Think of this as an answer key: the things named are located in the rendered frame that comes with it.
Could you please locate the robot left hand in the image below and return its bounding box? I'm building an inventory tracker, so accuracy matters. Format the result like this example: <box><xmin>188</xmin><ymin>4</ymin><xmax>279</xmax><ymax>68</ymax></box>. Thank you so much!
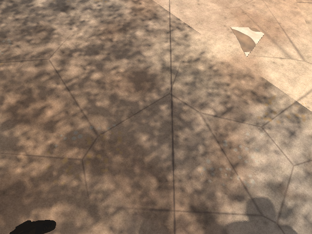
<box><xmin>10</xmin><ymin>219</ymin><xmax>57</xmax><ymax>234</ymax></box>

